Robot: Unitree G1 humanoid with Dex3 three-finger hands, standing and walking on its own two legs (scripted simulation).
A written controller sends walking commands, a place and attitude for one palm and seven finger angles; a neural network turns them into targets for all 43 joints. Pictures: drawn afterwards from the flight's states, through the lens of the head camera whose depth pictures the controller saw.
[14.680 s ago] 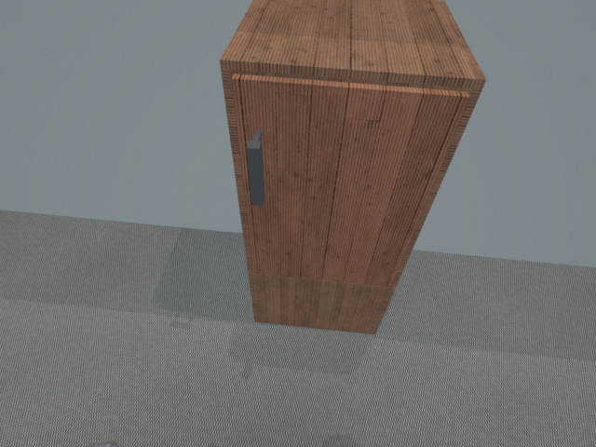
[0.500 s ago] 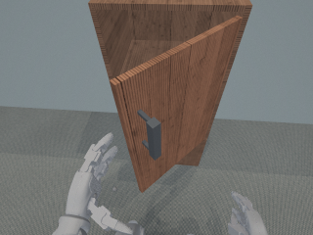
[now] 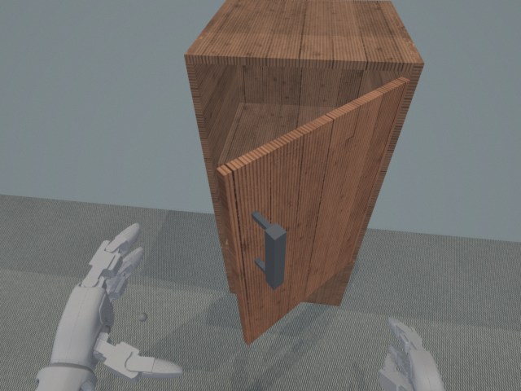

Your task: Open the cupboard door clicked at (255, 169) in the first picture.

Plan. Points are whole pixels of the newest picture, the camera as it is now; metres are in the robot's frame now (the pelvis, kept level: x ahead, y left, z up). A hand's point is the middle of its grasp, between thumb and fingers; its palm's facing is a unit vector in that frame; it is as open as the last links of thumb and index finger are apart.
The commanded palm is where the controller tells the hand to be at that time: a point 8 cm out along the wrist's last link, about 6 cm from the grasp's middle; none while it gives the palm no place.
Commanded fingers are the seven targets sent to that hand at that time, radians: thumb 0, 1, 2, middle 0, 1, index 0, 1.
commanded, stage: draw the hand back to the body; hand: left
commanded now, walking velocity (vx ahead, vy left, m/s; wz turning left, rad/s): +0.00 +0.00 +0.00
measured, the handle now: (266, 250) +0.33 +0.03 +0.05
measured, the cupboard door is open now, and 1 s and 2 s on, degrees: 46 46 46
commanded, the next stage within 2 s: step back with the hand held close in 0.96 s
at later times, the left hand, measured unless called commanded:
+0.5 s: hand (50, 267) +0.21 +0.26 +0.18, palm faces +0.38 -0.84 -0.39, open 10.0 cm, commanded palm +0.16 +0.31 +0.20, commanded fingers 0.00 0.80 0.86 -0.20 -0.30 -0.20 -0.30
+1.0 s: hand (38, 262) +0.20 +0.26 +0.19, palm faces +0.43 -0.82 -0.38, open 7.4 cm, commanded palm +0.16 +0.30 +0.21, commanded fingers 0.00 0.90 0.90 -0.20 -0.30 -0.20 -0.30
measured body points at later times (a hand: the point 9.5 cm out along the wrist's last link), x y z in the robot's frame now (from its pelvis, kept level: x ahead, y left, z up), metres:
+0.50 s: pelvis +0.02 +0.02 +0.04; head +0.00 +0.00 +0.49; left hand +0.18 +0.30 +0.20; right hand +0.20 -0.20 -0.04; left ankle +0.04 +0.11 -0.70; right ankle -0.03 -0.10 -0.70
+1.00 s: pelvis +0.01 +0.00 +0.04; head -0.01 -0.01 +0.49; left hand +0.17 +0.30 +0.21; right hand +0.19 -0.22 -0.04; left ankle +0.04 +0.11 -0.70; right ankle -0.03 -0.10 -0.70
